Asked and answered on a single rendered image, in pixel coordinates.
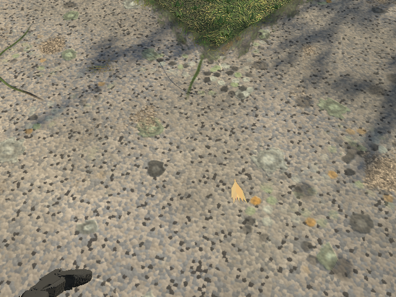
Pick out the left robot hand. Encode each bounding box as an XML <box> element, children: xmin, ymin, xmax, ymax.
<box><xmin>19</xmin><ymin>269</ymin><xmax>92</xmax><ymax>297</ymax></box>

